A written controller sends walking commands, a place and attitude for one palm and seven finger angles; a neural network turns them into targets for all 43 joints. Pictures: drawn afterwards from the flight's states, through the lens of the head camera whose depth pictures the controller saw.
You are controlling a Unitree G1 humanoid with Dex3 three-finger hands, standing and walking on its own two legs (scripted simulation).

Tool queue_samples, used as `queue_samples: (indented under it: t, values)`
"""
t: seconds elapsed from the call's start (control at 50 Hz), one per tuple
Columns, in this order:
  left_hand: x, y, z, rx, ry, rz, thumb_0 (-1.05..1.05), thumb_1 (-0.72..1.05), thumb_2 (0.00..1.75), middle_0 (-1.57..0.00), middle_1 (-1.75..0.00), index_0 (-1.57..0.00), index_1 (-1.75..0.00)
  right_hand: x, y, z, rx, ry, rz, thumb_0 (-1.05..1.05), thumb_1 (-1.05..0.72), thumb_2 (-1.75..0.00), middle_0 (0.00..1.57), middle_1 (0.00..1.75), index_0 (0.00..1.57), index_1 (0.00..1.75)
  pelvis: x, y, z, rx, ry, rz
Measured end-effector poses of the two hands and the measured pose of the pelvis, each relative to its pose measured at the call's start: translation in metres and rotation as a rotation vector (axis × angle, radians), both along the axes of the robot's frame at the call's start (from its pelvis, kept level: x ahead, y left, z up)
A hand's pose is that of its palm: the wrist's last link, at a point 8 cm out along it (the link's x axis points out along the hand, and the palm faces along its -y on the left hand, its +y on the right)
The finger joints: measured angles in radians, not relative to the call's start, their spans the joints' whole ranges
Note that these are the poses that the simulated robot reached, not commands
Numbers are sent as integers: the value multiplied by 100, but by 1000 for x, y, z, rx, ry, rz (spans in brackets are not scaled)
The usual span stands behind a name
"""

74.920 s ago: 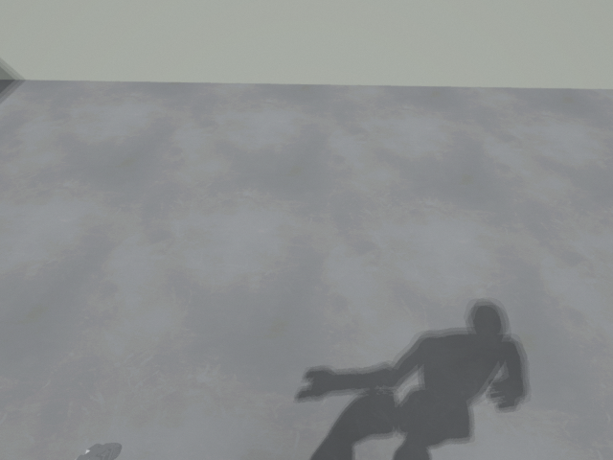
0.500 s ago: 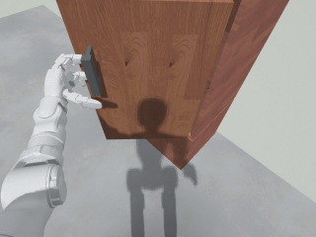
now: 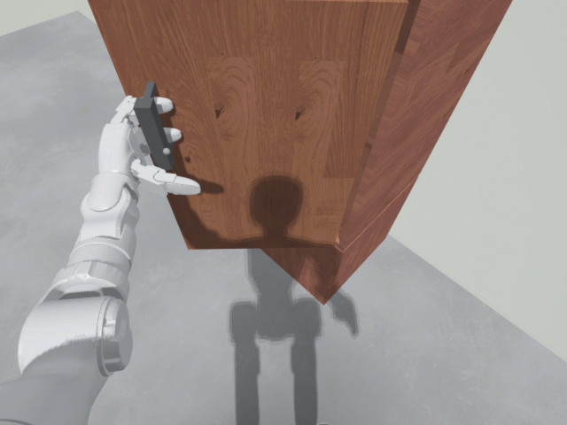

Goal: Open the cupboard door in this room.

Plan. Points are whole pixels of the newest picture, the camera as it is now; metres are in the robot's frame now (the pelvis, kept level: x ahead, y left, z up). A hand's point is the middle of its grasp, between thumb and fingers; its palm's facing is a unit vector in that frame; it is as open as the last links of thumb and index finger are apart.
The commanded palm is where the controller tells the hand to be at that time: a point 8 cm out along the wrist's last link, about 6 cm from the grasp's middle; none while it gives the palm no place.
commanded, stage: slide the fingers in behind the handle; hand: left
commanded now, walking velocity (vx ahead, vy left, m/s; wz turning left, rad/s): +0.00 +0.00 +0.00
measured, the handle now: (158, 128) +0.52 +0.17 +0.11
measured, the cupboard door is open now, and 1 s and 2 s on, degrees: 46 48 65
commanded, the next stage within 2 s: close the thumb around the handle in 0.62 s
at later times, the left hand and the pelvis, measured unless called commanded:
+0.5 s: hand (173, 156) +0.46 +0.14 +0.11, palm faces +0.04 -1.00 -0.01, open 14.1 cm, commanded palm +0.44 +0.18 +0.12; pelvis +0.00 -0.01 +0.00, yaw +0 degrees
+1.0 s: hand (172, 157) +0.46 +0.14 +0.11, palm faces +0.03 -1.00 -0.01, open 11.9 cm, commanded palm +0.44 +0.18 +0.12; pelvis +0.00 -0.01 +0.00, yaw +1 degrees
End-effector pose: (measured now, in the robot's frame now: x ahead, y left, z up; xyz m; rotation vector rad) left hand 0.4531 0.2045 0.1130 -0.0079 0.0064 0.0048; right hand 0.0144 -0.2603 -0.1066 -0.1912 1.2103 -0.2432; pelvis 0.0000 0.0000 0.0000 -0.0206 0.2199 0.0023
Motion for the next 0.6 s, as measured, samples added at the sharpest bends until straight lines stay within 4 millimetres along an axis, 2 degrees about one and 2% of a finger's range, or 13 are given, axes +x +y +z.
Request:
queue_samples:
  t: [0.1,0.6]
  values:
    - [-1,-9,1,1,0,8,-1,-50,30,-30,-120,-30,-120,3,-1,0,11,-21,-6,1,-90,-90,20,29,20,30,0,-3,1,4,-7,-7]
    - [-14,-11,1,16,0,31,-1,-50,30,-28,-120,-27,-120,20,-9,-1,22,-66,28,1,-90,-90,20,29,20,30,-2,-11,2,10,-25,6]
